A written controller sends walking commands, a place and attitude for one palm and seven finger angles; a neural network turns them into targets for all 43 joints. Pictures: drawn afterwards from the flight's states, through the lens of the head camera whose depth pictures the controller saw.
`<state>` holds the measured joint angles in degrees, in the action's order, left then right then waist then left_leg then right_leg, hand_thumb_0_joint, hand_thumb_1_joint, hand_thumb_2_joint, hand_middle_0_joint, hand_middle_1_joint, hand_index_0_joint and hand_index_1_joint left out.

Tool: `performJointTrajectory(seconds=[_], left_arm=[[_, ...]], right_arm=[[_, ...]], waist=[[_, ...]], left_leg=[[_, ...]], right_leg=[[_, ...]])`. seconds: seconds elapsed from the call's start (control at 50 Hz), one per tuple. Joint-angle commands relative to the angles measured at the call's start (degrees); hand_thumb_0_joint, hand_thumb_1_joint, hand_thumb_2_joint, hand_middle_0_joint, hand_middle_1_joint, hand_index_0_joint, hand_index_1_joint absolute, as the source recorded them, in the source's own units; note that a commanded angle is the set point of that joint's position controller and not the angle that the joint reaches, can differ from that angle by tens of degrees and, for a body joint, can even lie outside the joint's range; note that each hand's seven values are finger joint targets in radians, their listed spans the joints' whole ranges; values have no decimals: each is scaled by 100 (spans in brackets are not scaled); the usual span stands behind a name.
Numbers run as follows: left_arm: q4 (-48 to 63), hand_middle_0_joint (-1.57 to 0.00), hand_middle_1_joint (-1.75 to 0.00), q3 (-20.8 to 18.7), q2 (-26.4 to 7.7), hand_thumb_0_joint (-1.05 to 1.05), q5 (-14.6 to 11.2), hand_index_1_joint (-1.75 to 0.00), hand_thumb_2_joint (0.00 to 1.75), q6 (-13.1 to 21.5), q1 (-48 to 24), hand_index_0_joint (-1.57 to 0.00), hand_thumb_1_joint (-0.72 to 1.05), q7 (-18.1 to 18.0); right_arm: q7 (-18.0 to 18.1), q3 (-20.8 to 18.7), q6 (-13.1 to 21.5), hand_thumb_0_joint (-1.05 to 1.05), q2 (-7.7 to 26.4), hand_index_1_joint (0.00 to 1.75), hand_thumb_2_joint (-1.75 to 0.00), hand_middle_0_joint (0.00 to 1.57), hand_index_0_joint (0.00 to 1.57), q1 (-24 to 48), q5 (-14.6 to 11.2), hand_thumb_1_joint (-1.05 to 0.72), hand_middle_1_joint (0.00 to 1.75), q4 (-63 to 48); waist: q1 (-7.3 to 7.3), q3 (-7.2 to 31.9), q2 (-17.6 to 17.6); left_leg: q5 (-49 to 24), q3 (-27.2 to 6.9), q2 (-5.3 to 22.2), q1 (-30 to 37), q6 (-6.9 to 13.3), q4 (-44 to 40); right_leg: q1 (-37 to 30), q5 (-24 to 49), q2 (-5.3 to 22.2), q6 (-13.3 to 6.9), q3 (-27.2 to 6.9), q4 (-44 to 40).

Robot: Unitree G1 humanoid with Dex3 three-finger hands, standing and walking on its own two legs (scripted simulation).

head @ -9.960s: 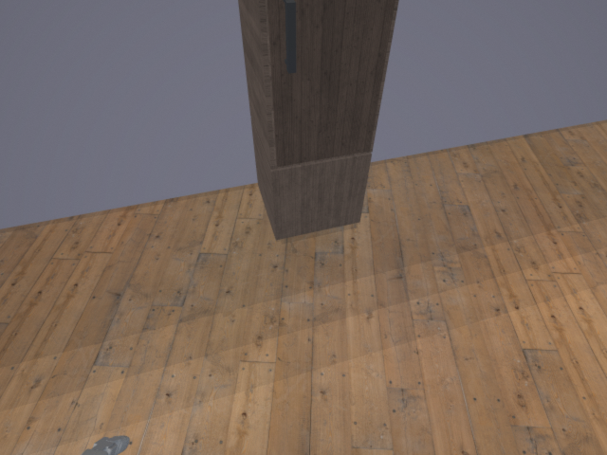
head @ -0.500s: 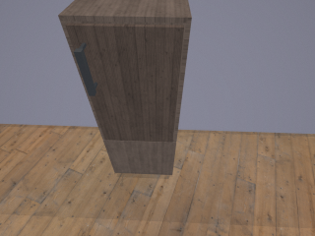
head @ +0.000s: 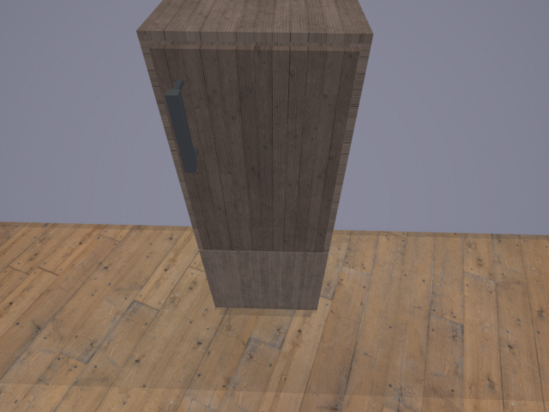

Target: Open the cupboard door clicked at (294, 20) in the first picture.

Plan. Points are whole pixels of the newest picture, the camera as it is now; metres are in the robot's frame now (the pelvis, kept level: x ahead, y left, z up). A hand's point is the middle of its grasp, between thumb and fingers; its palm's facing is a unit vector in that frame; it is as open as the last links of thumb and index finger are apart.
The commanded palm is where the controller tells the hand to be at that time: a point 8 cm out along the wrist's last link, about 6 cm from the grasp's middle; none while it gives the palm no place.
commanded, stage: look again from close up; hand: left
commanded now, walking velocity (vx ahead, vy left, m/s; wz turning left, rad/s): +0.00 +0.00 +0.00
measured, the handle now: (185, 128) +0.59 +0.21 +0.11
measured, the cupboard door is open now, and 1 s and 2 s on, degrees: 0 0 0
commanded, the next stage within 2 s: raise the hand with hooked fingers in 0.08 s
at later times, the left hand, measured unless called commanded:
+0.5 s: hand (167, 333) +0.22 +0.17 +0.02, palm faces +0.06 -1.00 -0.03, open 8.0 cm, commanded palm +0.13 +0.24 -0.03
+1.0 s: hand (148, 325) +0.23 +0.19 +0.03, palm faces -0.01 -1.00 -0.05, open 10.9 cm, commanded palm +0.18 +0.25 +0.03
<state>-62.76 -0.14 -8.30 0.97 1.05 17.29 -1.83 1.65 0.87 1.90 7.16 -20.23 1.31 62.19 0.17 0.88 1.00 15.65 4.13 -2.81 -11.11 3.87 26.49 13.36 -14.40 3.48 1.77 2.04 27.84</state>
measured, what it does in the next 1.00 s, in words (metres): shifts its weight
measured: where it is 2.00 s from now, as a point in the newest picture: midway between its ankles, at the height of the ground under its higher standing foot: outside the picture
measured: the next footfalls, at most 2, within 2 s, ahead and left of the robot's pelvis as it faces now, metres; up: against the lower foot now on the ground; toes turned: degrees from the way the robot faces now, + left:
none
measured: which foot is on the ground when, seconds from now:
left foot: down 0.00-1.00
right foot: down 0.00-1.00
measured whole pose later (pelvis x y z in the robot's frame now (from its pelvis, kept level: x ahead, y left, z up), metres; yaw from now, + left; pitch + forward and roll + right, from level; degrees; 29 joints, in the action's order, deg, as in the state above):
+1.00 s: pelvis -0.02 -0.05 -0.05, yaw +1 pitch +9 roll -1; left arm -7.7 -21.5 -21.4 -23.7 11.0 12.8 26.0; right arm 4.2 3.3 12.6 12.3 -15.9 -2.4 33.0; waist 1.8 4.6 2.4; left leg 25.6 0.0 2.3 -36.1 -0.9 52.3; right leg 36.4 -23.6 -1.4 -3.2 5.8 50.3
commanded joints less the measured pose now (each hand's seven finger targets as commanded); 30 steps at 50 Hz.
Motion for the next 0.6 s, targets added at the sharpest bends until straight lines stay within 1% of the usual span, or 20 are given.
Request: performJointTrajectory(seconds=[0.0,0.14,0.16,0.18,0.2,0.22,0.24,0.26,0.28,0.3,0.32,0.34,0.36,0.38,0.4,0.42,0.46,0.48,0.52,0.58], left_arm=[[98,-20,-30,-31,-332,0,-5,-30,90,9,377,-20,90,-29],[48,-20,-30,-45,-362,0,-10,-30,90,0,341,-20,90,-38],[-115,-20,-30,-3,-604,0,29,-30,90,35,519,-20,90,-262],[8956,-20,-32,-872,-2011,0,-962,-32,89,1232,-3721,-20,88,-270],[7522,-20,-33,-625,-1593,0,-568,-33,88,865,-1264,-20,85,-443],[6994,-21,-34,-496,-1240,0,-659,-34,87,565,-1090,-21,83,-748],[5812,-21,-36,259,186,0,-721,-36,86,-7,695,-21,81,-742],[6978,-21,-37,323,137,0,-990,-37,85,120,-23,-21,78,-620],[7122,-21,-39,-149,-356,0,-913,-39,84,351,90,-21,76,-554],[7056,-21,-40,-331,-527,0,-838,-40,83,581,268,-21,74,-462],[6536,-21,-42,-814,-833,0,-846,-42,82,761,681,-21,71,-288],[6046,-22,-43,-1022,-707,0,-930,-43,81,1043,1228,-22,69,-38],[5616,-22,-45,-950,-382,0,-1042,-45,80,1387,1750,-22,67,275],[5240,-22,-47,-1009,-185,0,-1184,-47,79,1741,2321,-22,64,632],[5210,-22,-48,-1146,-160,0,-1375,-48,78,2121,2595,-22,62,1044],[5016,-22,-50,-1542,-449,0,-1525,-50,77,2420,2875,-22,60,1502],[5511,-22,-53,-1823,-915,0,-1826,-53,75,2973,2384,-22,55,2314],[5717,-23,-54,-2125,-1240,0,-1831,-54,74,2991,2310,-23,53,2499],[6538,-23,-57,-2336,-1568,0,-1953,-57,72,2855,1774,-23,48,2596],[7654,-24,-62,-2414,-1536,0,-2197,-62,69,2956,636,-24,41,2379]], right_arm=[[54,-95,94,0,636,30,-90,20,20,-327,-33,-90,30,-159],[77,-97,98,0,643,30,-90,20,20,-256,-43,-90,30,-59],[10,-130,54,0,1006,30,-90,20,20,163,-149,-90,30,-429],[172,-318,929,0,1827,30,-90,20,20,181,-364,-90,30,-2443],[353,-61,1511,0,1303,30,-90,20,20,719,-321,-90,30,-2078],[369,-183,1713,0,1241,30,-90,20,20,633,-336,-90,30,-1649],[301,-191,1689,0,964,30,-90,20,20,497,-369,-90,30,-1597],[282,-251,1748,0,1163,30,-90,20,20,591,-439,-90,30,-2061],[298,-360,1854,0,1340,30,-90,20,20,675,-363,-90,30,-2191],[288,-364,1911,0,1372,30,-90,20,20,700,-285,-90,30,-2346],[213,-431,1901,0,1430,30,-90,20,20,683,-221,-90,30,-2483],[165,-500,1816,0,1368,30,-90,20,20,684,-214,-90,30,-2596],[123,-562,1765,0,1361,30,-90,20,20,864,-191,-90,30,-2802],[53,-626,1717,0,1337,30,-90,20,20,986,-185,-90,30,-2955],[-27,-689,1671,0,1354,30,-90,20,20,1088,-187,-90,30,-3105],[-131,-765,1614,0,1388,30,-90,20,20,1120,-237,-90,30,-3286],[-217,-753,1627,0,1496,30,-90,20,20,1348,-230,-90,30,-3702],[-210,-743,1600,0,1474,30,-90,20,20,1392,-245,-90,30,-3870],[-158,-713,1514,0,1458,30,-90,20,20,1385,-241,-90,30,-4143],[-33,-625,1452,0,1321,30,-90,20,20,1080,-232,-90,30,-4273]], waist=[[-54,-473,31],[-33,-375,-5],[-131,-536,-747],[584,2273,364],[74,2088,1098],[191,1513,1269],[172,691,804],[190,115,712],[164,361,668],[206,191,370],[96,193,-33],[-31,112,-1073],[-161,17,-1722],[-264,14,-2093],[-371,167,-2059],[-566,290,-1426],[-487,737,-488],[-586,1043,-141],[-570,1437,361],[-232,1845,601]], left_leg=[[-921,-1008,958,-364,-34,-951],[-1669,-828,916,-56,-42,-732],[-2838,-808,1094,-469,-217,103],[-2568,-761,508,1223,-500,-250],[-3048,-683,738,1378,-595,-503],[-2363,-714,674,826,-770,-697],[-1772,-874,670,270,-740,-809],[-1295,-911,608,-177,-660,-626],[-1076,-821,528,-277,-607,-262],[-1069,-772,388,-577,-575,77],[-1219,-752,295,-871,-516,372],[-1312,-731,336,-1170,-545,568],[-1191,-668,319,-1541,-524,835],[-1036,-585,279,-1895,-530,1086],[-952,-470,204,-2150,-542,1306],[-1091,-395,120,-2228,-613,1479],[-1081,-263,26,-2339,-600,1905],[-1028,-183,-7,-2450,-518,2014],[-854,-151,-18,-2526,-431,2180],[-643,-297,77,-2429,-324,2490]], right_leg=[[-156,406,163,-280,-145,-145],[-213,629,202,-262,-178,-118],[-123,1240,271,-189,-261,-252],[-106,1352,-332,-268,151,172],[176,157,-333,-371,125,713],[577,-394,-346,-316,206,923],[916,-592,-289,-283,282,898],[756,-330,-245,-272,302,738],[669,-154,-270,-311,290,428],[734,86,-312,-343,338,249],[734,216,-318,-370,337,214],[949,192,-384,-361,464,422],[1243,127,-449,-333,552,762],[1464,136,-482,-333,597,1057],[1495,339,-469,-344,566,1300],[1395,639,-432,-433,470,1541],[1422,1001,-338,-465,298,1911],[1338,1035,-308,-451,162,1995],[1355,854,-337,-427,-14,2102],[1582,580,-364,-312,-257,2032]])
